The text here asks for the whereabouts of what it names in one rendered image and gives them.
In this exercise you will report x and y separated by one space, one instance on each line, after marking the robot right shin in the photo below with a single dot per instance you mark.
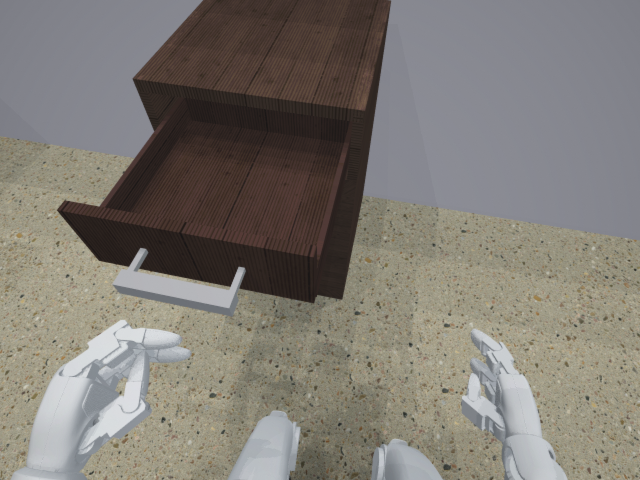
397 441

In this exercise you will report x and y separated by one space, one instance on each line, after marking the cabinet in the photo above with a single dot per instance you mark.
312 57

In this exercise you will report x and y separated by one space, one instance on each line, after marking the handle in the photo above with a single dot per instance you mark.
177 292

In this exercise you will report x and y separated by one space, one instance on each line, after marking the robot right forearm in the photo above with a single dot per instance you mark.
529 457

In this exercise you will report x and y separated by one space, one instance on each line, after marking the right robot hand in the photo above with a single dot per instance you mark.
508 393

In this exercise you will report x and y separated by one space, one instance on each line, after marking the left robot hand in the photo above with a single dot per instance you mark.
63 436

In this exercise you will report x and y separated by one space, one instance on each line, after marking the drawer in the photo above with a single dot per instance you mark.
220 186

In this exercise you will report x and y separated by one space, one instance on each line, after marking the robot right thigh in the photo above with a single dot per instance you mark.
401 462

